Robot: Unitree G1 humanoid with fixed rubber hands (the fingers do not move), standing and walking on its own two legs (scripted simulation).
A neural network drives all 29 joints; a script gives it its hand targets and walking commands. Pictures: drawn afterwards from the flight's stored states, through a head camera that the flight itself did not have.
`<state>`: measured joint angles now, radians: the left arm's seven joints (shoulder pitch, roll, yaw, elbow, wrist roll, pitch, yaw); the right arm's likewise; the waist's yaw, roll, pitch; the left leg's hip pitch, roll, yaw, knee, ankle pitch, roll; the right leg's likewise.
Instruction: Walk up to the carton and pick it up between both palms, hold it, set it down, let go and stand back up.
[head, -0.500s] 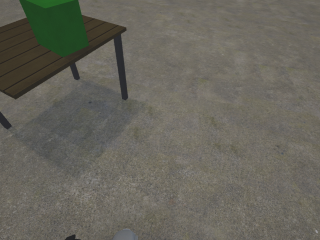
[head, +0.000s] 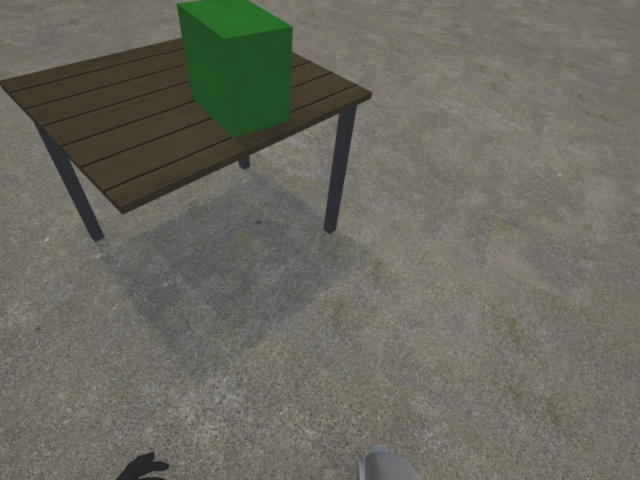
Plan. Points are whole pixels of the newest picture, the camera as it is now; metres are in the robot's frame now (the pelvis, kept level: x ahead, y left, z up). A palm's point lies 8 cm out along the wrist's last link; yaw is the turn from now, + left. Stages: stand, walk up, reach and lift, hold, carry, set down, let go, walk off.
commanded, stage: walk up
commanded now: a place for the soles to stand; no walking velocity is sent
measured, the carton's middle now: (236, 65) +1.11 +0.21 +0.01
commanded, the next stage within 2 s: none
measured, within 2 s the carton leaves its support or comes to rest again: neither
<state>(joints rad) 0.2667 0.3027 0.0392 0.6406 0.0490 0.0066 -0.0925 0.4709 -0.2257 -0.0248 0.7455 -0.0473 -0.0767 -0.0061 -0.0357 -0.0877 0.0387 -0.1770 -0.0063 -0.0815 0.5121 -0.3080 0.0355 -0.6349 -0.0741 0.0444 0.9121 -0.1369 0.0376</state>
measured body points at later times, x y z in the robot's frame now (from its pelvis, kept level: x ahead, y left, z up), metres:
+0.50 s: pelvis +0.24 -0.11 +0.00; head +0.26 -0.10 +0.45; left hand +0.18 +0.15 -0.12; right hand +0.44 -0.32 -0.11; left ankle +0.29 +0.04 -0.68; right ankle +0.24 -0.21 -0.74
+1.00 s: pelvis +0.43 -0.10 +0.00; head +0.42 -0.05 +0.44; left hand +0.40 +0.18 -0.14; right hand +0.58 -0.33 -0.09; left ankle +0.38 +0.02 -0.74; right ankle +0.63 -0.23 -0.66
